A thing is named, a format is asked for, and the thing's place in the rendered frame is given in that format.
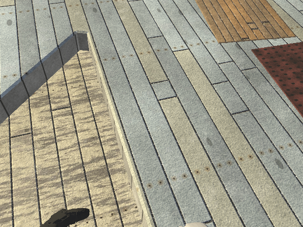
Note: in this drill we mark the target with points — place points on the robot left hand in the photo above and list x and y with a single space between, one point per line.
64 218

